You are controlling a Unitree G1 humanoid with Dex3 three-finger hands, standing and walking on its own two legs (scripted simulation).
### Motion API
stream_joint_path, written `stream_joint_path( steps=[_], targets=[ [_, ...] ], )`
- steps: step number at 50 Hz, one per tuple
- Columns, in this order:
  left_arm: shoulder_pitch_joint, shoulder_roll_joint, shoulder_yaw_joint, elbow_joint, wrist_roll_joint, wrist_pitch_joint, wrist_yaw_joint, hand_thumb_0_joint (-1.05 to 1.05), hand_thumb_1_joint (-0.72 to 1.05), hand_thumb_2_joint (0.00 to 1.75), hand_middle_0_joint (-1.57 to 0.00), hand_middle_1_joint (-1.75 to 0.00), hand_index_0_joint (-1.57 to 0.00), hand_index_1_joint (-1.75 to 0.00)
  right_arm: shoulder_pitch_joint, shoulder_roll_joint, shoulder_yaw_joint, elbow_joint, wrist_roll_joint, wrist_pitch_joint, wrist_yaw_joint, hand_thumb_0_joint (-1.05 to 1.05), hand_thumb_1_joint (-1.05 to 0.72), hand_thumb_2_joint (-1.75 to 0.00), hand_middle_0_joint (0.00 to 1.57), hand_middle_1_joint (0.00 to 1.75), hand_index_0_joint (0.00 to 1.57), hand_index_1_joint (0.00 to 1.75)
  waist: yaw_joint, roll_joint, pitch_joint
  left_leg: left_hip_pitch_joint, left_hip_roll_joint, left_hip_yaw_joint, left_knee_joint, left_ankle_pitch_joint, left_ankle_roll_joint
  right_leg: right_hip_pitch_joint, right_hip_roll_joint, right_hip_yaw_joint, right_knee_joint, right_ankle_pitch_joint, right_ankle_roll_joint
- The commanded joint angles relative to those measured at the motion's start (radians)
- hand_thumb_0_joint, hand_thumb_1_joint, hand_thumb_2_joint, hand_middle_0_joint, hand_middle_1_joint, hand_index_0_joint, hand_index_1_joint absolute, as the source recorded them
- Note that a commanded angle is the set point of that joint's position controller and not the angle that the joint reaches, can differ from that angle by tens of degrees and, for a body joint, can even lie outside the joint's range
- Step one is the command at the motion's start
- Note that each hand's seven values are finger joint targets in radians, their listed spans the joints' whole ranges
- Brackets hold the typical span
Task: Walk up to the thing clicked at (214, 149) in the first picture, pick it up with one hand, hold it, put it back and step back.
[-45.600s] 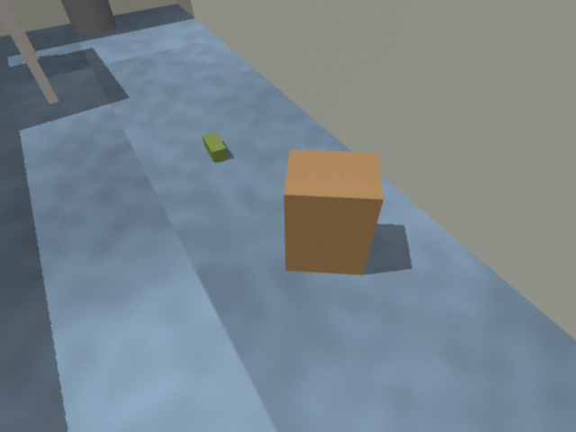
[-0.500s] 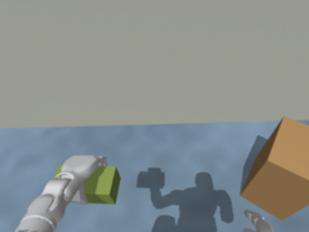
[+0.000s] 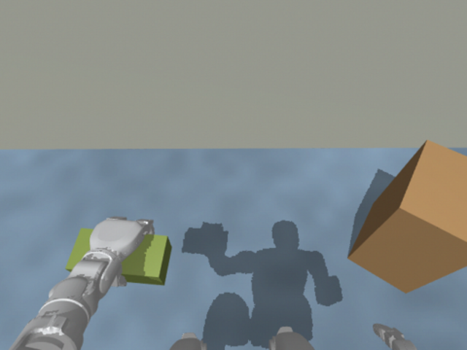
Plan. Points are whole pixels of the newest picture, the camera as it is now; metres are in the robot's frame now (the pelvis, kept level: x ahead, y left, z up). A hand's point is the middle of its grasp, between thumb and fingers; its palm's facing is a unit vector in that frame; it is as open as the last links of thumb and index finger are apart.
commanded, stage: crouch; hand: left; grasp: from above
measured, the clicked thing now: (123, 257) +0.33 +0.23 -0.12
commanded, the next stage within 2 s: lower in 1.58 s
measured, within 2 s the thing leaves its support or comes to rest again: neither
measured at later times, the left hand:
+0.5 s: hand (152, 267) +0.38 +0.23 -0.34, palm faces -0.48 +0.06 -0.88, open 11.1 cm
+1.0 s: hand (163, 272) +0.40 +0.22 -0.48, palm faces -0.48 +0.04 -0.88, open 11.1 cm
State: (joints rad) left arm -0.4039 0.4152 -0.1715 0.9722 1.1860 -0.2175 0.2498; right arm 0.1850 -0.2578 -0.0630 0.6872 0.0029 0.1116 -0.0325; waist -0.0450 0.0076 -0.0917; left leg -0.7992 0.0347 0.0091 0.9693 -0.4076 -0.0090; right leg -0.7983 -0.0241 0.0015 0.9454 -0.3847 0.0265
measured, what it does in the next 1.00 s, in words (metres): lowers itself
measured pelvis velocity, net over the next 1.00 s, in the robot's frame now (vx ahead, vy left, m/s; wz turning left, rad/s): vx -0.05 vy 0.01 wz -0.05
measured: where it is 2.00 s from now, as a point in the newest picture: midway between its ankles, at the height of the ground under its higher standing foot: outside the picture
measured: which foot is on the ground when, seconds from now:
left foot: down 0.00-1.00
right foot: down 0.00-1.00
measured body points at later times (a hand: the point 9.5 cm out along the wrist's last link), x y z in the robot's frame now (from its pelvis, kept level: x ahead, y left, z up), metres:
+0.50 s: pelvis -0.04 +0.01 -0.20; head +0.15 +0.03 +0.21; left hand +0.40 +0.22 -0.29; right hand +0.00 -0.27 -0.32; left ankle +0.03 +0.12 -0.68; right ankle +0.04 -0.14 -0.68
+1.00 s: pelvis -0.05 +0.01 -0.31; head +0.19 +0.04 +0.08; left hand +0.42 +0.22 -0.43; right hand +0.01 -0.28 -0.42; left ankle +0.03 +0.12 -0.68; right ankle +0.04 -0.14 -0.68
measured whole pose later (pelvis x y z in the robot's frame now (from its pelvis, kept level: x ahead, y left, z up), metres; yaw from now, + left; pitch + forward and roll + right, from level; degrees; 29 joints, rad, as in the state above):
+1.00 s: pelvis -0.05 +0.01 -0.31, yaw -3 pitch +37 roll -6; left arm -0.85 0.58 0.01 1.30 1.30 -0.22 0.37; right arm 0.16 -0.25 -0.03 0.72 -0.12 -0.05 0.09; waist -0.20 0.01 -0.13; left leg -2.12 0.01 -0.08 2.16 -0.69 0.00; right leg -2.08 -0.02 -0.02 2.09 -0.67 0.04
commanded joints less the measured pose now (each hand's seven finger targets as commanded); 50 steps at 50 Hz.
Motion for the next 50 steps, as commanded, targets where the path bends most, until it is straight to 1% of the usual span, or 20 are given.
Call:
stream_joint_path(
  steps=[1,8,11,13,14,15,16,18,21,23,26,27,29,32,34,35,36,41,47,50],
  targets=[
    [-0.433,0.180,0.076,-0.088,0.024,0.024,0.123,0.00,0.51,1.03,-0.87,-0.93,-0.89,-0.92,0.070,-0.158,-0.070,-0.067,-0.016,-0.034,0.002,0.00,-0.91,-0.90,0.20,0.30,0.20,0.30,-0.044,0.066,-0.393,0.053,-0.042,-0.014,0.061,0.099,0.006,-0.113,0.042,-0.019,0.049,0.087,-0.049],
    [-0.540,0.242,0.124,-0.044,0.039,0.052,0.161,0.00,0.53,0.99,-0.90,-0.87,-0.91,-0.86,0.123,-0.163,-0.081,-0.042,-0.039,-0.074,-0.009,0.00,-0.91,-0.90,0.20,0.30,0.20,0.30,-0.049,0.086,-0.596,-0.212,-0.051,-0.009,0.312,0.070,0.031,-0.286,0.039,-0.019,0.280,0.056,-0.060],
    [-0.551,0.273,0.145,0.008,0.046,0.075,0.160,0.00,0.54,1.02,-0.92,-0.86,-0.92,-0.86,0.133,-0.169,-0.084,-0.037,-0.043,-0.087,-0.012,0.00,-0.91,-0.90,0.20,0.30,0.20,0.30,-0.066,0.081,-0.603,-0.305,-0.048,-0.016,0.373,0.012,0.028,-0.381,0.038,-0.024,0.356,0.003,-0.062],
    [-0.569,0.294,0.163,0.008,0.046,0.078,0.151,0.00,0.56,0.98,-0.91,-0.88,-0.93,-0.87,0.138,-0.171,-0.083,-0.034,-0.050,-0.096,-0.009,0.00,-0.91,-0.90,0.20,0.30,0.20,0.30,-0.059,0.112,-0.611,-0.348,-0.045,-0.037,0.394,-0.030,0.018,-0.450,0.033,-0.034,0.410,-0.040,-0.063],
    [-0.545,0.278,0.158,0.051,0.047,0.083,0.144,0.00,0.58,1.01,-0.93,-0.87,-0.94,-0.87,0.137,-0.171,-0.083,-0.032,-0.052,-0.100,-0.007,0.00,-0.91,-0.90,0.20,0.30,0.20,0.30,-0.068,0.095,-0.608,-0.368,-0.042,-0.044,0.420,-0.042,0.019,-0.494,0.033,-0.040,0.434,-0.055,-0.063],
    [-0.608,0.319,0.175,-0.009,0.049,0.077,0.142,0.00,0.59,1.02,-0.95,-0.85,-0.96,-0.85,0.139,-0.171,-0.083,-0.033,-0.051,-0.103,-0.006,0.00,-0.91,-0.90,0.20,0.30,0.20,0.30,-0.065,0.121,-0.651,-0.392,-0.046,-0.036,0.446,-0.050,0.021,-0.500,0.035,-0.036,0.454,-0.061,-0.065],
    [-0.603,0.327,0.184,0.019,0.048,0.073,0.135,0.00,0.60,1.02,-0.95,-0.88,-0.96,-0.87,0.142,-0.176,-0.084,-0.037,-0.053,-0.107,-0.003,0.00,-0.91,-0.90,0.20,0.30,0.20,0.30,-0.074,0.111,-0.650,-0.423,-0.047,-0.044,0.460,-0.080,0.018,-0.519,0.033,-0.039,0.477,-0.083,-0.064],
    [-0.602,0.275,0.157,0.064,0.040,0.066,0.122,0.00,0.64,1.04,-0.97,-0.91,-0.98,-0.90,0.146,-0.169,-0.078,-0.030,-0.058,-0.116,0.004,0.00,-0.91,-0.90,0.20,0.30,0.20,0.30,-0.100,0.092,-0.609,-0.508,-0.049,-0.046,0.504,-0.139,0.022,-0.587,0.032,-0.044,0.509,-0.131,-0.063],
    [-0.649,0.324,0.184,0.044,0.039,0.039,0.111,0.00,0.67,1.05,-0.98,-0.91,-1.00,-0.89,0.158,-0.182,-0.081,-0.017,-0.063,-0.133,0.018,0.00,-0.90,-0.90,0.20,0.30,0.20,0.30,-0.103,0.119,-0.668,-0.523,-0.048,-0.062,0.574,-0.140,0.021,-0.669,0.030,-0.052,0.578,-0.139,-0.065],
    [-0.664,0.310,0.180,0.027,0.044,0.020,0.108,0.00,0.71,1.08,-1.01,-0.93,-1.03,-0.92,0.164,-0.182,-0.075,-0.015,-0.068,-0.141,0.032,0.00,-0.91,-0.90,0.20,0.30,0.20,0.30,-0.112,0.142,-0.716,-0.540,-0.050,-0.063,0.621,-0.106,0.019,-0.705,0.029,-0.059,0.628,-0.115,-0.066],
    [-0.706,0.341,0.195,0.016,0.063,-0.005,0.125,0.00,0.74,1.12,-1.05,-0.93,-1.06,-0.92,0.173,-0.185,-0.068,0.001,-0.078,-0.149,0.045,0.00,-0.91,-0.90,0.20,0.30,0.20,0.30,-0.120,0.173,-0.741,-0.571,-0.050,-0.069,0.678,-0.088,0.018,-0.767,0.029,-0.069,0.685,-0.103,-0.066],
    [-0.695,0.327,0.189,0.053,0.067,-0.006,0.130,0.00,0.76,1.12,-1.06,-0.94,-1.07,-0.93,0.178,-0.187,-0.067,0.007,-0.082,-0.152,0.051,0.00,-0.91,-0.90,0.20,0.30,0.20,0.30,-0.128,0.170,-0.729,-0.569,-0.046,-0.078,0.693,-0.084,0.017,-0.805,0.028,-0.074,0.705,-0.105,-0.066],
    [-0.744,0.359,0.204,0.015,0.084,-0.013,0.151,0.00,0.72,1.12,-1.05,-0.90,-1.05,-0.90,0.177,-0.191,-0.068,0.012,-0.088,-0.153,0.059,0.00,-0.91,-0.90,0.20,0.30,0.20,0.30,-0.120,0.215,-0.790,-0.560,-0.048,-0.069,0.732,-0.047,0.017,-0.832,0.031,-0.073,0.740,-0.082,-0.069],
    [-0.725,0.343,0.203,0.069,0.096,-0.004,0.172,0.00,0.69,1.12,-1.03,-0.90,-1.03,-0.90,0.188,-0.191,-0.061,0.020,-0.096,-0.159,0.074,0.00,-0.91,-0.91,0.20,0.30,0.20,0.30,-0.124,0.220,-0.781,-0.582,-0.048,-0.069,0.777,-0.008,0.016,-0.868,0.029,-0.080,0.788,-0.054,-0.068],
    [-0.785,0.344,0.202,0.039,0.099,-0.003,0.179,0.00,0.68,1.10,-1.02,-0.88,-1.02,-0.88,0.188,-0.197,-0.064,0.026,-0.104,-0.163,0.082,0.00,-0.91,-0.91,0.20,0.30,0.20,0.30,-0.133,0.271,-0.819,-0.564,-0.045,-0.070,0.809,0.040,0.012,-0.897,0.026,-0.085,0.826,-0.025,-0.068],
    [-0.746,0.360,0.213,0.084,0.106,0.005,0.179,0.00,0.68,1.09,-1.02,-0.89,-1.03,-0.88,0.194,-0.203,-0.065,0.024,-0.104,-0.164,0.087,0.00,-0.92,-0.91,0.20,0.30,0.20,0.30,-0.132,0.250,-0.816,-0.559,-0.042,-0.078,0.818,0.046,0.011,-0.909,0.025,-0.089,0.839,-0.027,-0.067],
    [-0.744,0.339,0.204,0.102,0.104,0.011,0.179,0.00,0.68,1.09,-1.02,-0.88,-1.03,-0.88,0.197,-0.203,-0.065,0.025,-0.107,-0.164,0.091,0.00,-0.92,-0.91,0.20,0.30,0.20,0.30,-0.142,0.246,-0.786,-0.574,-0.040,-0.081,0.829,0.047,0.010,-0.929,0.021,-0.091,0.848,-0.027,-0.065],
    [-0.781,0.379,0.221,0.089,0.098,0.014,0.173,0.00,0.67,1.08,-1.02,-0.88,-1.03,-0.88,0.199,-0.205,-0.058,0.010,-0.111,-0.163,0.111,0.00,-0.92,-0.91,0.20,0.30,0.20,0.30,-0.148,0.241,-0.814,-0.656,-0.047,-0.047,0.902,0.037,0.024,-0.892,0.029,-0.089,0.880,0.001,-0.060],
    [-0.804,0.404,0.226,0.166,0.104,0.006,0.166,0.00,0.67,1.09,-1.00,-0.91,-1.01,-0.90,0.197,-0.207,-0.048,0.010,-0.114,-0.162,0.120,0.00,-0.92,-0.91,0.20,0.30,0.20,0.30,-0.169,0.231,-0.730,-0.776,-0.050,-0.037,0.954,-0.044,0.027,-0.946,0.029,-0.091,0.924,-0.046,-0.060],
    [-0.831,0.432,0.232,0.159,0.106,-0.008,0.163,0.00,0.64,1.10,-0.99,-0.90,-0.99,-0.90,0.185,-0.206,-0.044,0.014,-0.117,-0.159,0.123,0.00,-0.92,-0.91,0.20,0.30,0.20,0.30,-0.159,0.230,-0.753,-0.817,-0.053,-0.025,0.983,-0.069,0.033,-0.938,0.037,-0.089,0.939,-0.061,-0.059]
  ],
)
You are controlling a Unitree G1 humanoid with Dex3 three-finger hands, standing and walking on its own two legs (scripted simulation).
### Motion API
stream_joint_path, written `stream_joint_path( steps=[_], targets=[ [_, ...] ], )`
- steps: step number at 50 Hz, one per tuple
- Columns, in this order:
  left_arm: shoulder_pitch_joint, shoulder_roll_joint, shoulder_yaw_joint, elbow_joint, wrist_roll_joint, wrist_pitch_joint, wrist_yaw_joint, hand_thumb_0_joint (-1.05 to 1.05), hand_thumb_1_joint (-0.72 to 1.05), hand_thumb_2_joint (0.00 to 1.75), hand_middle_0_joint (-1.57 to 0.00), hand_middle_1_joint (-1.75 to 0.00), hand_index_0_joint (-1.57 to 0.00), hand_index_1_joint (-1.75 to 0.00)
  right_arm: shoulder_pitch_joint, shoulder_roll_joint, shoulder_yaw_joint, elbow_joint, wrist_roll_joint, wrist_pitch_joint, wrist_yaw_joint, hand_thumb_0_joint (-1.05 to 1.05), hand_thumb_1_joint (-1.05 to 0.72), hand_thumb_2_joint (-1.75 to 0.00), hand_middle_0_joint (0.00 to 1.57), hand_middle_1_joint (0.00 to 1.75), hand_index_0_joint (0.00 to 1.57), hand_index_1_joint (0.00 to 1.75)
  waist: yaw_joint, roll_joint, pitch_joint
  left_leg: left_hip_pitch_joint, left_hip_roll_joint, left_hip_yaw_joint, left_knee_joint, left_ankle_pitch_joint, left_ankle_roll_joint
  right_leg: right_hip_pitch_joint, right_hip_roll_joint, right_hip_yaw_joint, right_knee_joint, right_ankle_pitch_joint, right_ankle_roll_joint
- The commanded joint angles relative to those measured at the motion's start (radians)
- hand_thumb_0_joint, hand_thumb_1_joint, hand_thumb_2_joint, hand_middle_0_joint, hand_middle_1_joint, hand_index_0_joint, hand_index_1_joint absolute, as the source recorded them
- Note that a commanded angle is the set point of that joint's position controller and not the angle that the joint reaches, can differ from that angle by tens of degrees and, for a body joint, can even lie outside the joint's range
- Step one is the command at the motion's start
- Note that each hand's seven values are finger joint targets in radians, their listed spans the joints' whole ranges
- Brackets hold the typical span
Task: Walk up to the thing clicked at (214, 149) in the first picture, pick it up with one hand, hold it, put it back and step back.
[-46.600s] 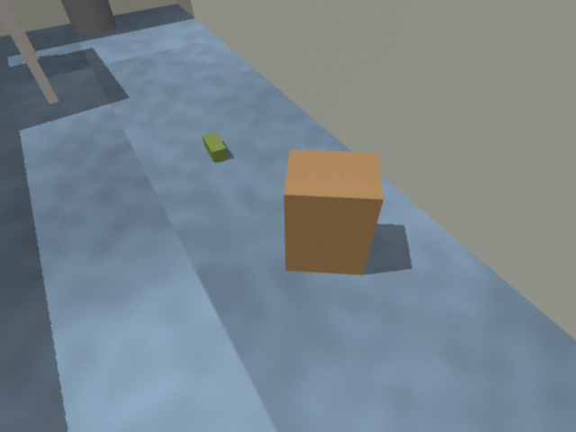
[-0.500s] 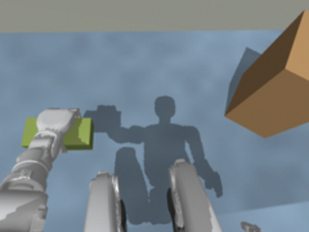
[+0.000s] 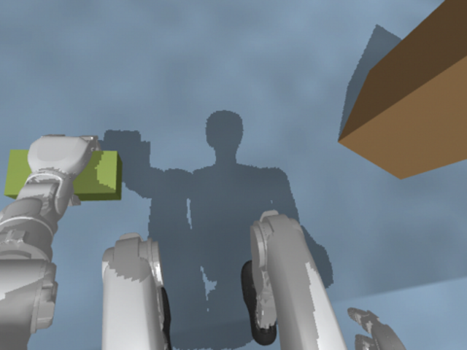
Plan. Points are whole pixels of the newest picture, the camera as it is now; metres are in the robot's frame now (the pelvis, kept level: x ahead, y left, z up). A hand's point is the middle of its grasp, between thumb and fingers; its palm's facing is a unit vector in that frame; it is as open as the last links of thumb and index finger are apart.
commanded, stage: crouch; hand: left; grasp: from above
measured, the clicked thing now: (70, 176) +0.45 +0.25 -0.20
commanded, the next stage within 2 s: lower in 0.58 s
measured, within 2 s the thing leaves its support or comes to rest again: rests again in 1.60 s
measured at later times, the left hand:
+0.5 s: hand (81, 177) +0.45 +0.24 -0.23, palm faces -0.48 +0.02 -0.87, open 11.1 cm
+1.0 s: hand (89, 180) +0.45 +0.24 -0.27, palm faces -0.51 +0.01 -0.86, open 11.1 cm
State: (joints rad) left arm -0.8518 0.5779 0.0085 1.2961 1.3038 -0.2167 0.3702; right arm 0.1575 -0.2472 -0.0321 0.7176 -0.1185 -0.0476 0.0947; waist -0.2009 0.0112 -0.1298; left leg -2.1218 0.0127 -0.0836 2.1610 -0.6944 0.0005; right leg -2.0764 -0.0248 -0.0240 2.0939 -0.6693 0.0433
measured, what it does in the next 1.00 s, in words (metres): lowers itself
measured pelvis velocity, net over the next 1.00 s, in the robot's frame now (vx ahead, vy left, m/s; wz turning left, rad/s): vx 0.00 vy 0.00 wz -0.04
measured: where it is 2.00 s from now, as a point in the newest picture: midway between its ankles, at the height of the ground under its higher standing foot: (211, 329)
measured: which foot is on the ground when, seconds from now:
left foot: down 0.00-1.00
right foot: down 0.00-1.00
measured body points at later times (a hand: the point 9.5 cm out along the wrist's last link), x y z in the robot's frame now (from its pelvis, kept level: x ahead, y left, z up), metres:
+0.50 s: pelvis -0.01 +0.00 -0.06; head +0.23 +0.05 +0.32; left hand +0.47 +0.24 -0.18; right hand +0.03 -0.28 -0.16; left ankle +0.07 +0.12 -0.37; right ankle +0.09 -0.14 -0.37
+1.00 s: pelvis +0.00 +0.00 -0.08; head +0.25 +0.06 +0.29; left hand +0.47 +0.24 -0.22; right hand +0.03 -0.28 -0.18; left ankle +0.07 +0.12 -0.37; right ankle +0.09 -0.14 -0.37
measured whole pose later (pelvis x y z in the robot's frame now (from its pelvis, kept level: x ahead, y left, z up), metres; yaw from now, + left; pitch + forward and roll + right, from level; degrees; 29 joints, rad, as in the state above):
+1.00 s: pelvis +0.00 +0.00 -0.08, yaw -2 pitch +34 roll -7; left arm -0.97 0.72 0.06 1.50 1.37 -0.31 0.44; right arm 0.15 -0.27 0.05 0.75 -0.17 -0.06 0.13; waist -0.26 -0.02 -0.03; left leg -2.33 0.00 -0.14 2.43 -0.71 -0.02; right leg -2.27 -0.01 -0.05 2.34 -0.67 0.04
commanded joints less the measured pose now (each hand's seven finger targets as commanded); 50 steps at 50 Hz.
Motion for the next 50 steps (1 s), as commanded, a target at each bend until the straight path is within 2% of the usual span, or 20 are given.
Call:
stream_joint_path(
  steps=[1,4,6,9,11,14,16,18,21,23,26,28,29,32,36,37,40,47,49,50],
  targets=[
    [-0.353,0.262,0.051,-0.127,-0.010,-0.009,0.042,0.00,0.66,1.09,-0.99,-0.93,-1.00,-0.92,0.220,-0.221,-0.071,-0.015,0.003,-0.001,-0.003,0.00,-0.92,-0.91,0.20,0.30,0.20,0.30,-0.012,0.210,-0.692,0.494,-0.031,0.064,-0.202,0.216,0.023,0.329,0.036,-0.067,-0.201,0.222,-0.074],
    [-0.417,0.264,0.044,-0.151,-0.009,-0.022,0.039,0.00,0.67,1.07,-0.99,-0.92,-1.00,-0.91,0.211,-0.224,-0.069,-0.007,0.002,-0.001,0.002,0.00,-0.92,-0.90,0.20,0.30,0.20,0.30,-0.017,0.248,-0.695,0.486,-0.030,0.058,-0.192,0.208,0.019,0.281,0.038,-0.076,-0.166,0.209,-0.080],
    [-0.390,0.276,0.051,-0.101,-0.004,-0.023,0.041,0.00,0.65,1.07,-0.98,-0.90,-0.99,-0.89,0.214,-0.231,-0.069,-0.005,0.003,-0.001,0.002,0.00,-0.92,-0.91,0.20,0.30,0.20,0.30,-0.009,0.253,-0.664,0.492,-0.027,0.047,-0.191,0.191,0.014,0.233,0.035,-0.083,-0.150,0.188,-0.084],
    [-0.403,0.276,0.049,-0.076,0.000,-0.032,0.044,0.00,0.64,1.08,-0.98,-0.91,-0.98,-0.90,0.225,-0.235,-0.064,0.005,-0.005,-0.001,0.006,0.00,-0.92,-0.91,0.20,0.30,0.20,0.30,-0.036,0.231,-0.655,0.451,-0.032,0.056,-0.156,0.187,0.020,0.246,0.036,-0.082,-0.140,0.194,-0.078],
    [-0.403,0.309,0.065,-0.083,0.001,-0.037,0.048,0.00,0.65,1.07,-0.98,-0.91,-0.99,-0.90,0.218,-0.235,-0.059,0.005,-0.004,-0.001,0.009,0.00,-0.92,-0.91,0.20,0.30,0.20,0.30,-0.014,0.244,-0.668,0.443,-0.034,0.061,-0.149,0.183,0.021,0.242,0.037,-0.083,-0.125,0.186,-0.080],
    [-0.443,0.289,0.047,-0.082,0.005,-0.047,0.048,0.00,0.67,1.07,-0.99,-0.91,-1.00,-0.90,0.224,-0.236,-0.055,0.013,-0.009,-0.002,0.011,0.00,-0.92,-0.91,0.20,0.30,0.20,0.30,-0.039,0.255,-0.665,0.438,-0.031,0.057,-0.129,0.183,0.019,0.218,0.040,-0.090,-0.106,0.188,-0.081],
    [-0.429,0.339,0.073,-0.074,0.011,-0.051,0.057,0.00,0.65,1.06,-0.98,-0.91,-0.99,-0.90,0.223,-0.238,-0.052,0.012,-0.009,0.000,0.011,0.00,-0.92,-0.91,0.20,0.30,0.20,0.30,-0.020,0.267,-0.679,0.422,-0.035,0.066,-0.118,0.190,0.020,0.233,0.040,-0.086,-0.099,0.192,-0.080],
    [-0.417,0.331,0.072,-0.041,0.018,-0.051,0.064,0.00,0.65,1.09,-0.98,-0.92,-0.99,-0.91,0.225,-0.242,-0.047,0.020,-0.013,0.000,0.011,0.00,-0.92,-0.91,0.20,0.30,0.20,0.30,-0.027,0.224,-0.655,0.397,-0.033,0.063,-0.103,0.177,0.025,0.214,0.041,-0.090,-0.094,0.184,-0.077],
    [-0.471,0.321,0.061,-0.065,0.018,-0.058,0.072,0.00,0.64,1.08,-0.97,-0.91,-0.98,-0.91,0.219,-0.243,-0.042,0.019,-0.017,-0.002,0.012,0.00,-0.92,-0.90,0.20,0.30,0.20,0.30,-0.034,0.280,-0.669,0.417,-0.033,0.059,-0.098,0.167,0.020,0.183,0.042,-0.096,-0.076,0.175,-0.083],
    [-0.433,0.319,0.064,-0.006,0.022,-0.052,0.075,0.00,0.64,1.05,-0.96,-0.91,-0.97,-0.90,0.231,-0.249,-0.039,0.023,-0.017,-0.005,0.016,0.00,-0.92,-0.91,0.20,0.30,0.20,0.30,-0.045,0.241,-0.629,0.390,-0.033,0.054,-0.089,0.170,0.021,0.175,0.038,-0.100,-0.066,0.179,-0.080],
    [-0.491,0.349,0.070,-0.058,0.023,-0.059,0.079,0.00,0.64,1.06,-0.97,-0.91,-0.98,-0.90,0.224,-0.250,-0.037,0.023,-0.018,-0.005,0.014,0.00,-0.92,-0.91,0.20,0.30,0.20,0.30,-0.039,0.278,-0.671,0.386,-0.034,0.064,-0.070,0.173,0.024,0.188,0.042,-0.097,-0.061,0.187,-0.079],
    [-0.453,0.335,0.069,-0.016,0.020,-0.055,0.081,0.00,0.65,1.06,-0.98,-0.92,-0.98,-0.91,0.223,-0.251,-0.033,0.028,-0.021,-0.007,0.016,0.00,-0.92,-0.91,0.20,0.30,0.20,0.30,-0.038,0.248,-0.632,0.361,-0.034,0.065,-0.064,0.164,0.025,0.173,0.040,-0.099,-0.058,0.178,-0.077],
    [-0.450,0.322,0.059,-0.008,0.020,-0.056,0.079,0.00,0.66,1.07,-0.99,-0.91,-0.99,-0.91,0.222,-0.248,-0.031,0.025,-0.024,-0.007,0.017,0.00,-0.92,-0.91,0.20,0.30,0.20,0.30,-0.053,0.247,-0.627,0.360,-0.034,0.060,-0.062,0.157,0.025,0.174,0.043,-0.103,-0.055,0.173,-0.078],
    [-0.462,0.346,0.067,-0.033,0.022,-0.057,0.079,0.00,0.66,1.09,-0.99,-0.92,-0.99,-0.92,0.219,-0.253,-0.030,0.023,-0.021,-0.007,0.019,0.00,-0.92,-0.91,0.20,0.30,0.20,0.30,-0.038,0.288,-0.650,0.387,-0.032,0.054,-0.063,0.179,0.018,0.162,0.043,-0.108,-0.033,0.189,-0.084],
    [-0.454,0.331,0.055,-0.014,0.017,-0.055,0.076,0.00,0.66,1.13,-1.03,-0.89,-1.01,-0.90,0.220,-0.254,-0.026,0.026,-0.021,-0.003,0.022,0.00,-0.92,-0.90,0.20,0.30,0.20,0.30,-0.047,0.255,-0.641,0.360,-0.031,0.059,-0.032,0.208,0.026,0.178,0.046,-0.106,-0.029,0.227,-0.076],
    [-0.441,0.324,0.054,0.021,0.018,-0.054,0.076,0.00,0.64,1.14,-1.02,-0.89,-1.00,-0.91,0.227,-0.255,-0.021,0.027,-0.024,-0.004,0.024,0.00,-0.92,-0.90,0.20,0.30,0.20,0.30,-0.068,0.239,-0.611,0.340,-0.032,0.058,-0.021,0.208,0.028,0.181,0.043,-0.107,-0.030,0.231,-0.072],
    [-0.453,0.342,0.050,0.034,0.020,-0.067,0.077,0.00,0.65,1.08,-1.02,-0.87,-1.01,-0.88,0.214,-0.255,-0.012,0.032,-0.028,-0.007,0.027,0.00,-0.92,-0.90,0.20,0.30,0.20,0.30,-0.059,0.238,-0.600,0.309,-0.030,0.057,-0.005,0.195,0.030,0.179,0.049,-0.111,-0.016,0.220,-0.073],
    [-0.473,0.378,0.073,0.064,0.049,-0.095,0.114,0.00,0.67,1.08,-1.01,-0.90,-1.01,-0.90,0.209,-0.271,0.002,0.029,-0.046,-0.014,0.034,0.00,-0.92,-0.90,0.20,0.30,0.20,0.30,-0.079,0.282,-0.594,0.327,-0.030,0.047,0.023,0.191,0.021,0.136,0.052,-0.129,0.023,0.211,-0.076],
    [-0.469,0.410,0.102,0.049,0.049,-0.098,0.137,0.00,0.65,1.08,-1.00,-0.90,-1.00,-0.91,0.208,-0.277,0.006,0.031,-0.052,-0.015,0.034,0.00,-0.92,-0.90,0.20,0.30,0.20,0.30,-0.065,0.288,-0.616,0.319,-0.032,0.049,0.029,0.205,0.021,0.158,0.053,-0.127,0.028,0.224,-0.073],
    [-0.457,0.405,0.095,0.064,0.055,-0.094,0.144,0.00,0.67,1.09,-1.01,-0.90,-1.01,-0.91,0.200,-0.274,0.007,0.028,-0.054,-0.016,0.036,0.00,-0.91,-0.90,0.20,0.30,0.20,0.30,-0.062,0.300,-0.623,0.329,-0.029,0.047,0.034,0.207,0.020,0.146,0.055,-0.128,0.039,0.225,-0.076]
  ],
)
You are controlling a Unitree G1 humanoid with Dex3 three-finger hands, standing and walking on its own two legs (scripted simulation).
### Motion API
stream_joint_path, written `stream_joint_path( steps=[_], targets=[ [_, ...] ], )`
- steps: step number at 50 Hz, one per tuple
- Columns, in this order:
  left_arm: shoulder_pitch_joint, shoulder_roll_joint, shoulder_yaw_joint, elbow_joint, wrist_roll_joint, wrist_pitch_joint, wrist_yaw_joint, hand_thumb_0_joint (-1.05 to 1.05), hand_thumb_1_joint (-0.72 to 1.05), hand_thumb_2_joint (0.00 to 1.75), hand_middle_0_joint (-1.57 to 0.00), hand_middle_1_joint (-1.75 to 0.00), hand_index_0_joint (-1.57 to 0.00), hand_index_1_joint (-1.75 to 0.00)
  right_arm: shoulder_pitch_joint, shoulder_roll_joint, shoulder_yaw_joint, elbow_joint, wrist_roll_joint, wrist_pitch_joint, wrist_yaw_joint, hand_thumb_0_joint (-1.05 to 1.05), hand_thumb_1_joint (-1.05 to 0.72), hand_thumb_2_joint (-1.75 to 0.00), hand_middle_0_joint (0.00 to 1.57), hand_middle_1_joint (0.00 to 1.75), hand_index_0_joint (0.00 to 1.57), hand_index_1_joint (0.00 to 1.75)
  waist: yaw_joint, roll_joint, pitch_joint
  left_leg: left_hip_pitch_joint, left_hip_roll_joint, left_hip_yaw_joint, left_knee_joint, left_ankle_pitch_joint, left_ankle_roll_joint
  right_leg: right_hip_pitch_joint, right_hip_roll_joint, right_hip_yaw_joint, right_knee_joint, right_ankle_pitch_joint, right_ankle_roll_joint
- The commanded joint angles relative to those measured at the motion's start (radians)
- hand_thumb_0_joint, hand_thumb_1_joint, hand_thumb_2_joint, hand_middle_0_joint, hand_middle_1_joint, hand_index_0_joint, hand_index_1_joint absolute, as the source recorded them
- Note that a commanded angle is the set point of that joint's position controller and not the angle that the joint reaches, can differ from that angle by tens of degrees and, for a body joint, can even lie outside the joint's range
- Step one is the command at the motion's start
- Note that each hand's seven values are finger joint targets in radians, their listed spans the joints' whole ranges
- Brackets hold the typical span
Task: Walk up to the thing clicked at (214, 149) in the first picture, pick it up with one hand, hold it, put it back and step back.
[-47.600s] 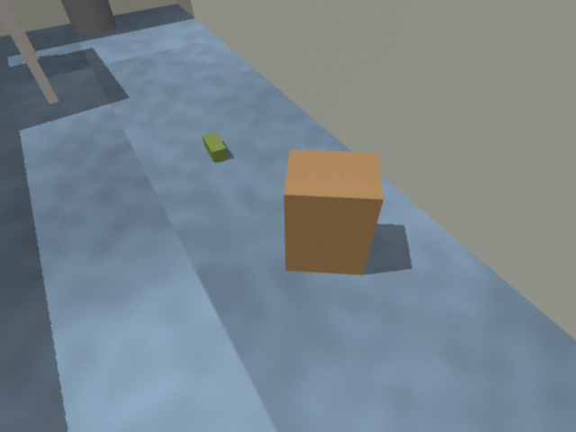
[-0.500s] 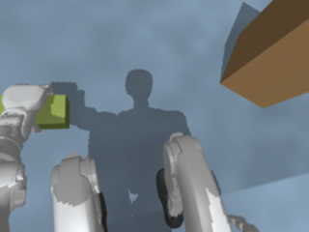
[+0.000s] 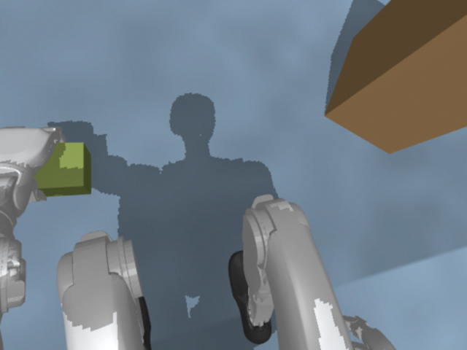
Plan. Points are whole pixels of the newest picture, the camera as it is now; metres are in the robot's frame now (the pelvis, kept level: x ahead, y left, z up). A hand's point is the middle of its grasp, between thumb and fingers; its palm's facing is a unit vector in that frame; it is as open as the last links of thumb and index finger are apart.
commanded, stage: lower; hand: left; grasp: from above
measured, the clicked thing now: (33, 171) +0.45 +0.27 -0.22
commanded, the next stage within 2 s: rest in 0.08 s
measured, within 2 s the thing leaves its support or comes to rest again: rests again in 0.60 s
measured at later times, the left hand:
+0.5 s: hand (46, 171) +0.45 +0.26 -0.24, palm faces -0.51 -0.04 -0.86, open 11.1 cm
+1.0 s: hand (48, 171) +0.46 +0.26 -0.26, palm faces -0.50 -0.05 -0.87, open 11.1 cm
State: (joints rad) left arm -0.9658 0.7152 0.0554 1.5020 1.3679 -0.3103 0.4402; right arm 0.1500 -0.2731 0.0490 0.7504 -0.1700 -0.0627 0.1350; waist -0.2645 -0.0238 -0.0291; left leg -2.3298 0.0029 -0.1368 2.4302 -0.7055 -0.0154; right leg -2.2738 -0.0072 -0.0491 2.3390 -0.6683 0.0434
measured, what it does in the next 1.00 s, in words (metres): stands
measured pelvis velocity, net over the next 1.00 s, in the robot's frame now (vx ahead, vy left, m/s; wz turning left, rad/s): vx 0.00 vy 0.00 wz -0.07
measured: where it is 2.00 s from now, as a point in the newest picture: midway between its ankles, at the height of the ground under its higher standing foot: (198, 332)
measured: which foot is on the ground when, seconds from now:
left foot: down 0.00-1.00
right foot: down 0.00-1.00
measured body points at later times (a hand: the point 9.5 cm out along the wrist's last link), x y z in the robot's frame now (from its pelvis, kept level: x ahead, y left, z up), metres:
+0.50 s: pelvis +0.01 +0.00 -0.02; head +0.27 +0.08 +0.33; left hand +0.48 +0.26 -0.19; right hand +0.04 -0.27 -0.11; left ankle +0.07 +0.13 -0.29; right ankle +0.10 -0.13 -0.29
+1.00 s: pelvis +0.00 +0.00 -0.03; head +0.27 +0.09 +0.32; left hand +0.48 +0.26 -0.21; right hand +0.04 -0.27 -0.11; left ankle +0.07 +0.13 -0.29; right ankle +0.10 -0.13 -0.29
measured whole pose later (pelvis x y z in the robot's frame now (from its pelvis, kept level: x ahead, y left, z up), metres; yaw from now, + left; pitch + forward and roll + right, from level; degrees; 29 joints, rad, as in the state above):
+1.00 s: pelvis +0.00 +0.00 -0.03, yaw -4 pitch +30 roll -11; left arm -1.01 0.87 0.12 1.72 1.41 -0.30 0.60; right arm 0.10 -0.31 0.17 0.73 -0.28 -0.15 0.21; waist -0.35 -0.07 0.08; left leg -2.37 0.01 -0.21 2.57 -0.75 -0.01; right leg -2.29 0.02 -0.10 2.43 -0.67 0.06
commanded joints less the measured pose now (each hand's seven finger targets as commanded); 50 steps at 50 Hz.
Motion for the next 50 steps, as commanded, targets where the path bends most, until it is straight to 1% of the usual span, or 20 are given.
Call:
stream_joint_path(
  steps=[1,10,12,15,19,22,26,29,31,32,33,34,37,38,40,41,43,44,45,50],
  targets=[
    [-0.361,0.260,0.046,-0.125,-0.004,0.002,0.079,0.00,0.67,1.09,-1.00,-0.94,-1.00,-0.93,0.213,-0.252,-0.073,-0.002,-0.008,-0.005,-0.002,0.00,-0.92,-0.90,0.20,0.30,0.20,0.30,-0.018,0.342,-0.697,0.534,-0.019,0.099,-0.234,0.208,0.034,0.320,0.036,-0.109,-0.200,0.215,-0.077],
    [-0.341,0.284,0.067,-0.120,-0.008,0.019,0.111,0.00,0.65,1.08,-0.97,-0.89,-0.98,-0.89,0.205,-0.262,-0.063,0.002,-0.022,-0.016,0.006,0.00,-0.90,-0.90,0.20,0.30,0.20,0.30,-0.019,0.355,-0.707,0.508,-0.019,0.092,-0.211,0.223,0.035,0.327,0.040,-0.117,-0.171,0.238,-0.075],
    [-0.345,0.238,0.026,-0.053,-0.003,0.022,0.100,0.00,0.61,1.08,-0.95,-0.89,-0.95,-0.89,0.196,-0.252,-0.048,0.013,-0.033,-0.020,0.014,0.00,-0.90,-0.90,0.20,0.30,0.20,0.30,-0.061,0.303,-0.648,0.452,-0.015,0.091,-0.178,0.192,0.045,0.334,0.048,-0.117,-0.178,0.229,-0.065],
    [-0.316,0.337,0.087,-0.106,-0.015,0.017,0.105,0.00,0.58,1.06,-0.92,-0.88,-0.93,-0.88,0.206,-0.273,-0.046,0.007,-0.031,-0.023,0.013,0.00,-0.90,-0.90,0.20,0.30,0.20,0.30,-0.009,0.345,-0.707,0.481,-0.017,0.090,-0.178,0.238,0.040,0.377,0.044,-0.115,-0.169,0.260,-0.066],
    [-0.341,0.263,0.039,-0.030,-0.008,0.006,0.101,0.00,0.60,1.06,-0.93,-0.90,-0.94,-0.89,0.200,-0.269,-0.028,0.010,-0.045,-0.024,0.025,0.00,-0.90,-0.90,0.20,0.30,0.20,0.30,-0.073,0.303,-0.623,0.446,-0.014,0.077,-0.156,0.214,0.040,0.327,0.051,-0.137,-0.155,0.245,-0.070],
    [-0.304,0.331,0.069,-0.052,0.004,-0.006,0.120,0.00,0.61,1.04,-0.94,-0.89,-0.95,-0.88,0.186,-0.276,-0.022,0.004,-0.049,-0.032,0.025,0.00,-0.91,-0.90,0.20,0.30,0.20,0.30,-0.034,0.363,-0.656,0.481,-0.010,0.079,-0.157,0.230,0.033,0.353,0.054,-0.133,-0.148,0.250,-0.073],
    [-0.318,0.319,0.074,-0.033,0.017,-0.009,0.146,0.00,0.66,1.05,-0.96,-0.90,-0.97,-0.89,0.185,-0.291,-0.013,0.004,-0.068,-0.040,0.037,0.00,-0.90,-0.90,0.20,0.30,0.20,0.30,-0.071,0.356,-0.632,0.490,-0.010,0.072,-0.136,0.252,0.030,0.336,0.056,-0.152,-0.134,0.276,-0.070],
    [-0.304,0.337,0.083,-0.050,0.022,-0.006,0.169,0.00,0.66,1.06,-0.97,-0.89,-0.97,-0.88,0.175,-0.289,-0.010,0.001,-0.068,-0.043,0.042,0.00,-0.90,-0.90,0.20,0.30,0.20,0.30,-0.052,0.407,-0.667,0.521,-0.007,0.066,-0.155,0.270,0.024,0.340,0.058,-0.155,-0.120,0.288,-0.072],
    [-0.324,0.320,0.058,-0.007,0.026,-0.002,0.176,0.00,0.66,1.07,-0.97,-0.90,-0.97,-0.89,0.167,-0.293,-0.001,0.007,-0.076,-0.050,0.049,0.00,-0.90,-0.90,0.20,0.30,0.20,0.30,-0.081,0.371,-0.615,0.467,-0.002,0.062,-0.132,0.235,0.033,0.331,0.066,-0.154,-0.124,0.275,-0.067],
    [-0.329,0.361,0.093,0.007,0.030,-0.002,0.184,0.00,0.65,1.07,-0.96,-0.90,-0.97,-0.90,0.175,-0.311,-0.001,-0.007,-0.081,-0.056,0.050,0.00,-0.90,-0.90,0.20,0.30,0.20,0.30,-0.098,0.360,-0.592,0.459,-0.005,0.061,-0.126,0.235,0.033,0.331,0.061,-0.161,-0.122,0.278,-0.067],
    [-0.333,0.358,0.082,-0.058,0.027,-0.003,0.189,0.00,0.64,1.07,-0.96,-0.89,-0.96,-0.89,0.168,-0.299,0.003,-0.007,-0.077,-0.056,0.052,0.00,-0.90,-0.90,0.20,0.30,0.20,0.30,-0.063,0.411,-0.647,0.491,-0.003,0.062,-0.145,0.247,0.029,0.364,0.064,-0.150,-0.123,0.284,-0.068],
    [-0.305,0.342,0.078,-0.021,0.021,0.007,0.196,0.00,0.63,1.05,-0.96,-0.87,-0.97,-0.86,0.169,-0.299,0.007,0.006,-0.077,-0.058,0.052,0.00,-0.90,-0.90,0.20,0.30,0.20,0.30,-0.064,0.419,-0.629,0.495,-0.007,0.064,-0.145,0.254,0.026,0.337,0.060,-0.160,-0.116,0.287,-0.071],
    [-0.330,0.330,0.065,0.024,0.027,0.015,0.196,0.00,0.67,1.04,-0.97,-0.89,-0.98,-0.88,0.159,-0.314,0.009,-0.010,-0.087,-0.073,0.063,0.00,-0.90,-0.90,0.20,0.30,0.20,0.30,-0.104,0.392,-0.577,0.475,-0.002,0.054,-0.132,0.223,0.028,0.308,0.063,-0.171,-0.110,0.265,-0.066],
    [-0.309,0.387,0.110,0.024,0.032,0.017,0.202,0.00,0.65,1.05,-0.96,-0.88,-0.97,-0.87,0.169,-0.324,0.001,0.004,-0.088,-0.071,0.062,0.00,-0.90,-0.90,0.20,0.30,0.20,0.30,-0.091,0.403,-0.599,0.488,-0.002,0.053,-0.138,0.239,0.027,0.327,0.064,-0.170,-0.109,0.281,-0.066],
    [-0.314,0.326,0.061,0.040,0.027,0.025,0.197,0.00,0.63,1.03,-0.96,-0.86,-0.96,-0.86,0.153,-0.308,0.016,-0.017,-0.088,-0.076,0.067,0.00,-0.90,-0.90,0.20,0.30,0.20,0.30,-0.098,0.398,-0.588,0.473,0.000,0.056,-0.127,0.228,0.029,0.334,0.064,-0.162,-0.113,0.278,-0.066],
    [-0.299,0.369,0.102,0.078,0.025,0.028,0.204,0.00,0.65,1.04,-0.97,-0.88,-0.97,-0.87,0.165,-0.324,0.013,0.002,-0.094,-0.075,0.066,0.00,-0.90,-0.90,0.20,0.30,0.20,0.30,-0.101,0.369,-0.565,0.455,-0.002,0.052,-0.131,0.226,0.031,0.332,0.064,-0.174,-0.116,0.275,-0.063],
    [-0.308,0.369,0.098,0.086,0.020,0.025,0.197,0.00,0.63,1.06,-0.96,-0.86,-0.96,-0.86,0.173,-0.327,0.019,0.004,-0.098,-0.078,0.071,0.00,-0.90,-0.90,0.20,0.30,0.20,0.30,-0.113,0.362,-0.556,0.438,-0.001,0.049,-0.127,0.220,0.034,0.349,0.067,-0.170,-0.118,0.277,-0.060],
    [-0.331,0.321,0.052,0.100,0.019,0.022,0.188,0.00,0.65,1.02,-0.96,-0.87,-0.97,-0.86,0.147,-0.327,0.026,-0.016,-0.095,-0.085,0.072,0.00,-0.90,-0.90,0.20,0.30,0.20,0.30,-0.123,0.349,-0.521,0.417,-0.001,0.048,-0.110,0.196,0.036,0.319,0.067,-0.168,-0.118,0.256,-0.065],
    [-0.313,0.385,0.096,0.122,0.021,0.021,0.190,0.00,0.64,1.02,-0.96,-0.87,-0.97,-0.86,0.157,-0.332,0.032,-0.005,-0.100,-0.086,0.072,0.00,-0.90,-0.90,0.20,0.30,0.20,0.30,-0.124,0.328,-0.515,0.405,-0.002,0.046,-0.114,0.190,0.040,0.331,0.065,-0.175,-0.127,0.249,-0.060],
    [-0.303,0.389,0.082,0.128,0.018,0.004,0.190,0.00,0.64,0.97,-0.95,-0.85,-0.96,-0.84,0.158,-0.340,0.039,-0.014,-0.099,-0.088,0.069,0.00,-0.90,-0.90,0.20,0.30,0.20,0.30,-0.117,0.322,-0.521,0.404,-0.002,0.037,-0.130,0.161,0.039,0.351,0.069,-0.174,-0.132,0.218,-0.061]
  ],
)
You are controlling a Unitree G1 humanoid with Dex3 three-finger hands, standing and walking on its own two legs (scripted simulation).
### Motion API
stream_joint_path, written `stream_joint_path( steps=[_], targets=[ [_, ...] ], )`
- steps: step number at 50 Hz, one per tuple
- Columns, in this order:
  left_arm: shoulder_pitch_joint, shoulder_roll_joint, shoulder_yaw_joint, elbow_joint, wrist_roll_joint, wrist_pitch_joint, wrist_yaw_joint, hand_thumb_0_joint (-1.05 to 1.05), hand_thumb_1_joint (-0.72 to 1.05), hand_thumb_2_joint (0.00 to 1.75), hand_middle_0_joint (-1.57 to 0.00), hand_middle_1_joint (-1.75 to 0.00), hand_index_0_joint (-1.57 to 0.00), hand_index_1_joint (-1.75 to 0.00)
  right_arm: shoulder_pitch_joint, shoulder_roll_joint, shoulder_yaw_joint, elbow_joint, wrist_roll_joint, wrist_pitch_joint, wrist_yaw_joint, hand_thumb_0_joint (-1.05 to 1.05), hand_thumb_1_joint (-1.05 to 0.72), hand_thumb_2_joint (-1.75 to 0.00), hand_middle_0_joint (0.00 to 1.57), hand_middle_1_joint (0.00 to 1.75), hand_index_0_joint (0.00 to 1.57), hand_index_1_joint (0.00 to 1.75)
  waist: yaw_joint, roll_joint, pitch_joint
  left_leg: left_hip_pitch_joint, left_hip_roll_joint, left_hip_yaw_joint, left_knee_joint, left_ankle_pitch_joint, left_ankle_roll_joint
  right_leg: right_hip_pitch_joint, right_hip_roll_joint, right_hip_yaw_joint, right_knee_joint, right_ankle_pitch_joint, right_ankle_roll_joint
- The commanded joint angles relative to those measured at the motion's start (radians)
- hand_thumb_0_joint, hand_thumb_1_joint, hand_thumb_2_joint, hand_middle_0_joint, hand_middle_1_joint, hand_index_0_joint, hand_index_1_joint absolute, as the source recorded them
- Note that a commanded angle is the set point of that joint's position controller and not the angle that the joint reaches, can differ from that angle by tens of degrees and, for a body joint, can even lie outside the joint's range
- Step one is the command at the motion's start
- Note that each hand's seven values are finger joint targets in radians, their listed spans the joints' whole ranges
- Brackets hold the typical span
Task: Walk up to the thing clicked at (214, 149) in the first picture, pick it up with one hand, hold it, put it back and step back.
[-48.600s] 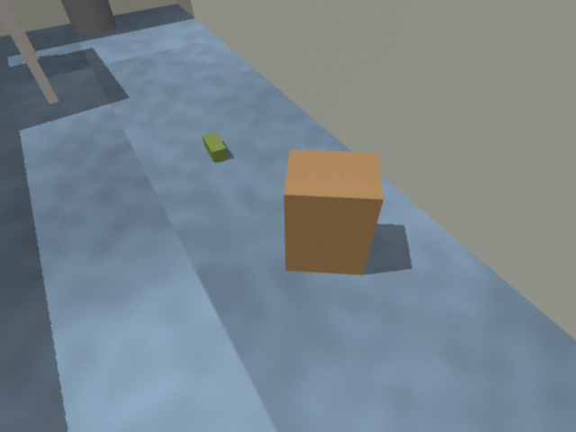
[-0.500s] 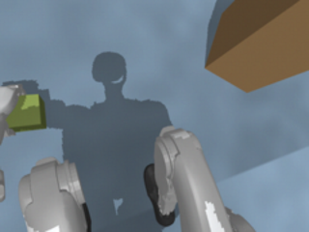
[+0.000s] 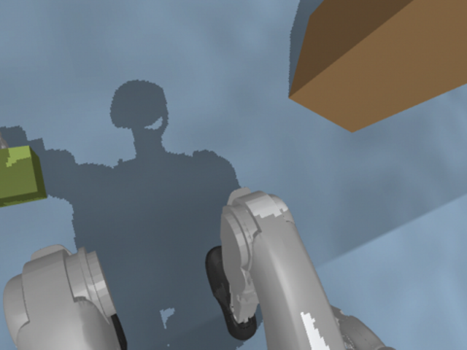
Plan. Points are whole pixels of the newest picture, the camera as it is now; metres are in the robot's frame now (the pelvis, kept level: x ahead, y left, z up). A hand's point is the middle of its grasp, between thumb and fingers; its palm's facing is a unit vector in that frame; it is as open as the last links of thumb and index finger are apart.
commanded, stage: open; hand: left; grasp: from above
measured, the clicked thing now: out of the picture +0.44 +0.30 -0.26
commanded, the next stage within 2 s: withdraw in 0.88 s
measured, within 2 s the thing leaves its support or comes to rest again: neither
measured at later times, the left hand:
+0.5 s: hand out of the picture +0.43 +0.28 -0.23, palm faces -0.47 -0.06 -0.88, open 12.2 cm
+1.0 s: hand out of the picture +0.44 +0.29 -0.23, palm faces -0.49 -0.09 -0.86, open 13.4 cm
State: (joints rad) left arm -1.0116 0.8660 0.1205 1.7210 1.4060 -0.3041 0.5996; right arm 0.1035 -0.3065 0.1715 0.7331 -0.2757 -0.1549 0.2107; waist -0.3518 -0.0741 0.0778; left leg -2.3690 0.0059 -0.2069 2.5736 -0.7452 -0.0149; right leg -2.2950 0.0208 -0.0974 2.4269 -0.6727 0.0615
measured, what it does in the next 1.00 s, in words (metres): stands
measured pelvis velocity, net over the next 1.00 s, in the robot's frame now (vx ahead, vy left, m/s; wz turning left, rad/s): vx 0.00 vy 0.00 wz -0.02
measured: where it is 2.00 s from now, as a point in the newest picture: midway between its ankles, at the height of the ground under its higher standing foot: (180, 339)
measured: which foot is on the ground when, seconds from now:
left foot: down 0.00-1.00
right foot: down 0.00-1.00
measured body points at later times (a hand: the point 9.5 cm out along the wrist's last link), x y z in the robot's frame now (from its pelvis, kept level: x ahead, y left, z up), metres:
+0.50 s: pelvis +0.00 +0.00 +0.00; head +0.26 +0.11 +0.35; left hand +0.45 +0.28 -0.18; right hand +0.05 -0.26 -0.07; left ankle +0.06 +0.13 -0.26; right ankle +0.11 -0.13 -0.26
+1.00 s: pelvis +0.00 +0.00 +0.00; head +0.26 +0.10 +0.35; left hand +0.46 +0.29 -0.18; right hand +0.04 -0.26 -0.07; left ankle +0.06 +0.13 -0.26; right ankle +0.11 -0.13 -0.26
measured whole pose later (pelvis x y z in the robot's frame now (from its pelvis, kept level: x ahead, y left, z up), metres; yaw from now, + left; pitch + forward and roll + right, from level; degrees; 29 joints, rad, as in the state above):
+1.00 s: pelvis +0.00 +0.00 +0.00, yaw -1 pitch +29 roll -12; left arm -0.99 0.90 0.11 1.68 1.38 -0.32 0.58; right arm 0.11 -0.32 0.21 0.71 -0.28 -0.17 0.24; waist -0.36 -0.09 0.11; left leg -2.35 0.00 -0.23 2.57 -0.75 -0.02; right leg -2.27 0.02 -0.12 2.41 -0.67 0.06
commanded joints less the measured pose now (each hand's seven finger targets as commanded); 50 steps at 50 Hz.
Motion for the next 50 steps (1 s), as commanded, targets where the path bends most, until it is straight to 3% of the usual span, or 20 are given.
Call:
stream_joint_path(
  steps=[1,5,6,12,16,17,18,19,22,23,24,26,27,28,30,34,45,48,49,50],
  targets=[
    [-0.259,0.231,0.007,-0.117,-0.020,-0.006,0.033,0.00,0.56,0.99,-0.87,-0.86,-0.88,-0.86,0.198,-0.309,-0.085,-0.001,0.005,0.006,-0.008,0.00,-0.89,-0.90,0.20,0.30,0.20,0.30,-0.022,0.396,-0.647,0.459,-0.006,0.107,-0.280,0.214,0.035,0.374,0.042,-0.128,-0.218,0.233,-0.081],
    [-0.277,0.230,-0.011,-0.108,-0.018,-0.011,0.032,0.00,0.24,0.90,-0.58,-0.85,-0.59,-0.84,0.187,-0.311,-0.073,-0.003,-0.001,-0.001,-0.006,0.00,-0.89,-0.90,0.20,0.30,0.20,0.30,-0.039,0.389,-0.625,0.442,-0.003,0.105,-0.265,0.207,0.038,0.366,0.046,-0.129,-0.221,0.233,-0.079],
    [-0.265,0.250,0.006,-0.098,-0.016,-0.011,0.036,0.00,0.16,0.92,-0.55,-0.86,-0.56,-0.85,0.192,-0.305,-0.065,-0.004,-0.001,0.001,-0.006,0.00,-0.90,-0.90,0.20,0.30,0.20,0.30,-0.038,0.384,-0.630,0.451,-0.004,0.105,-0.263,0.216,0.038,0.377,0.045,-0.130,-0.218,0.244,-0.077],
    [-0.281,0.226,-0.024,-0.126,-0.013,-0.016,0.048,0.00,-0.11,0.92,-0.38,-0.89,-0.39,-0.88,0.170,-0.308,-0.063,-0.006,-0.007,-0.008,-0.001,0.00,-0.90,-0.90,0.20,0.30,0.20,0.30,-0.032,0.420,-0.634,0.466,0.000,0.101,-0.278,0.201,0.030,0.360,0.050,-0.131,-0.215,0.226,-0.085],
    [-0.282,0.227,-0.020,-0.132,-0.012,-0.012,0.063,0.00,-0.17,0.93,-0.33,-0.91,-0.34,-0.90,0.171,-0.317,-0.063,-0.001,-0.015,-0.021,0.006,0.00,-0.90,-0.90,0.20,0.30,0.20,0.30,-0.044,0.438,-0.603,0.469,0.000,0.100,-0.276,0.205,0.027,0.348,0.048,-0.141,-0.214,0.230,-0.084],
    [-0.286,0.196,-0.051,-0.157,-0.019,-0.010,0.064,0.00,-0.21,0.92,-0.30,-0.91,-0.31,-0.90,0.159,-0.309,-0.063,0.006,-0.013,-0.024,0.008,0.00,-0.90,-0.90,0.20,0.30,0.20,0.30,-0.032,0.441,-0.626,0.486,0.002,0.096,-0.282,0.207,0.024,0.345,0.050,-0.140,-0.217,0.228,-0.087],
    [-0.278,0.240,-0.021,-0.142,-0.016,-0.005,0.070,0.00,-0.23,0.92,-0.28,-0.94,-0.29,-0.92,0.163,-0.314,-0.059,-0.001,-0.010,-0.029,0.012,0.00,-0.90,-0.90,0.20,0.30,0.20,0.30,-0.035,0.447,-0.630,0.491,0.005,0.095,-0.279,0.211,0.025,0.361,0.051,-0.139,-0.211,0.238,-0.085],
    [-0.291,0.207,-0.043,-0.160,-0.022,-0.004,0.068,0.00,-0.25,0.93,-0.26,-0.95,-0.27,-0.93,0.172,-0.317,-0.061,-0.003,-0.008,-0.032,0.016,0.00,-0.90,-0.90,0.20,0.30,0.20,0.30,-0.041,0.453,-0.643,0.502,0.004,0.096,-0.280,0.224,0.024,0.360,0.049,-0.140,-0.208,0.251,-0.084],
    [-0.282,0.207,-0.037,-0.156,-0.031,0.006,0.079,0.00,-0.30,0.95,-0.23,-0.95,-0.23,-0.94,0.173,-0.322,-0.065,0.007,-0.008,-0.037,0.020,0.00,-0.90,-0.90,0.20,0.30,0.20,0.30,-0.036,0.452,-0.640,0.496,0.003,0.093,-0.285,0.238,0.022,0.357,0.048,-0.144,-0.211,0.261,-0.085],
    [-0.256,0.235,-0.004,-0.118,-0.028,0.013,0.084,0.00,-0.32,0.94,-0.20,-0.97,-0.21,-0.95,0.179,-0.320,-0.063,0.009,-0.011,-0.035,0.021,0.00,-0.90,-0.90,0.20,0.30,0.20,0.30,-0.037,0.449,-0.630,0.487,0.004,0.092,-0.287,0.234,0.023,0.359,0.047,-0.147,-0.210,0.260,-0.084],
    [-0.267,0.200,-0.034,-0.104,-0.025,0.018,0.074,0.00,-0.34,0.96,-0.19,-0.98,-0.20,-0.97,0.170,-0.317,-0.060,-0.002,-0.010,-0.040,0.027,0.00,-0.90,-0.90,0.20,0.30,0.20,0.30,-0.049,0.436,-0.605,0.472,0.005,0.096,-0.276,0.219,0.025,0.352,0.049,-0.141,-0.207,0.252,-0.083],
    [-0.273,0.233,-0.011,-0.111,-0.026,0.023,0.073,0.00,-0.37,0.99,-0.17,-1.01,-0.18,-1.00,0.176,-0.325,-0.063,0.002,-0.007,-0.039,0.026,0.00,-0.90,-0.90,0.20,0.30,0.20,0.30,-0.047,0.449,-0.622,0.487,0.004,0.093,-0.278,0.227,0.026,0.352,0.046,-0.148,-0.209,0.260,-0.082],
    [-0.299,0.204,-0.036,-0.151,-0.037,0.021,0.064,0.00,-0.38,1.00,-0.16,-1.01,-0.17,-1.00,0.175,-0.318,-0.058,-0.007,-0.006,-0.041,0.030,0.00,-0.90,-0.90,0.20,0.30,0.20,0.30,-0.045,0.476,-0.648,0.503,0.003,0.095,-0.287,0.247,0.023,0.368,0.045,-0.143,-0.210,0.274,-0.083],
    [-0.276,0.227,-0.015,-0.131,-0.040,0.024,0.068,0.00,-0.40,1.00,-0.14,-1.02,-0.15,-1.01,0.158,-0.322,-0.061,-0.004,-0.003,-0.040,0.026,0.00,-0.90,-0.90,0.20,0.30,0.20,0.30,-0.030,0.458,-0.653,0.508,0.005,0.089,-0.288,0.249,0.021,0.365,0.046,-0.147,-0.206,0.278,-0.084],
    [-0.248,0.244,0.009,-0.083,-0.034,0.027,0.061,0.00,-0.40,1.02,-0.13,-1.05,-0.14,-1.03,0.181,-0.328,-0.063,0.004,-0.005,-0.039,0.030,0.00,-0.90,-0.90,0.20,0.30,0.20,0.30,-0.046,0.450,-0.613,0.494,0.004,0.085,-0.286,0.244,0.019,0.353,0.041,-0.152,-0.196,0.272,-0.084],
    [-0.262,0.230,0.000,-0.097,-0.035,0.021,0.038,0.00,-0.45,1.08,-0.10,-1.08,-0.11,-1.08,0.178,-0.318,-0.058,-0.007,-0.006,-0.035,0.033,0.00,-0.90,-0.90,0.20,0.30,0.20,0.30,-0.054,0.450,-0.603,0.484,0.001,0.097,-0.278,0.224,0.024,0.364,0.043,-0.143,-0.208,0.258,-0.083],
    [-0.235,0.249,0.005,-0.140,-0.039,-0.012,0.015,0.00,-0.46,1.04,-0.08,-1.07,-0.09,-1.06,0.198,-0.317,-0.056,-0.016,0.000,-0.016,0.028,0.00,-0.90,-0.90,0.20,0.30,0.20,0.30,-0.043,0.427,-0.645,0.505,0.003,0.097,-0.258,0.291,0.025,0.407,0.046,-0.143,-0.215,0.307,-0.082],
    [-0.250,0.246,-0.002,-0.153,-0.044,-0.016,0.019,0.00,-0.47,1.03,-0.08,-1.06,-0.08,-1.05,0.190,-0.326,-0.062,-0.017,0.003,-0.015,0.026,0.00,-0.90,-0.90,0.20,0.30,0.20,0.30,-0.039,0.426,-0.620,0.480,0.002,0.099,-0.267,0.248,0.027,0.393,0.047,-0.137,-0.224,0.271,-0.083],
    [-0.238,0.278,0.021,-0.152,-0.034,-0.017,0.024,0.00,-0.45,1.03,-0.08,-1.08,-0.09,-1.06,0.200,-0.328,-0.061,-0.015,-0.001,-0.013,0.024,0.00,-0.90,-0.90,0.20,0.30,0.20,0.30,-0.033,0.431,-0.626,0.485,0.001,0.099,-0.272,0.247,0.026,0.393,0.047,-0.142,-0.226,0.265,-0.085],
    [-0.231,0.250,0.000,-0.162,-0.035,-0.019,0.024,0.00,-0.50,0.97,-0.07,-1.04,-0.09,-1.02,0.186,-0.323,-0.064,-0.022,0.001,-0.012,0.022,0.00,-0.90,-0.90,0.20,0.30,0.20,0.30,-0.023,0.439,-0.645,0.491,0.004,0.097,-0.275,0.237,0.024,0.396,0.050,-0.135,-0.226,0.254,-0.087]
  ],
)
